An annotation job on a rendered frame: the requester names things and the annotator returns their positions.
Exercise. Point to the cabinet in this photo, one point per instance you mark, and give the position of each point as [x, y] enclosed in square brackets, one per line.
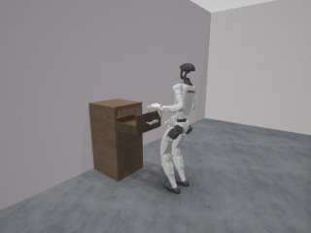
[116, 154]

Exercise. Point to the left robot forearm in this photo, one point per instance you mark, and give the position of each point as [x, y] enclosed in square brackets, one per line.
[169, 109]

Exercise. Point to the handle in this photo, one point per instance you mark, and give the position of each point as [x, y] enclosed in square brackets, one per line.
[153, 122]

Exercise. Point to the drawer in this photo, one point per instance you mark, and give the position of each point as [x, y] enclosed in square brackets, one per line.
[137, 124]

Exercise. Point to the robot right hand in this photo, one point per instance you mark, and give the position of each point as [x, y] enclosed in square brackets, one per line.
[171, 121]

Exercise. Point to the robot right shin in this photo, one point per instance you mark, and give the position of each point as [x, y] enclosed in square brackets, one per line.
[179, 165]

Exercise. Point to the right robot thigh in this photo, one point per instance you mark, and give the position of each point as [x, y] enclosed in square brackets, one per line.
[175, 150]

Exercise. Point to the robot left hand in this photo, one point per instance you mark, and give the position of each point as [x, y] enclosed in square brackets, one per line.
[155, 106]

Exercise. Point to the left robot upper arm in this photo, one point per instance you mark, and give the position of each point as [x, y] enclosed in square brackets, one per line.
[178, 90]

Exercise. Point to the right robot upper arm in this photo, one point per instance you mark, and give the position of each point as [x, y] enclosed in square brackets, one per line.
[194, 100]

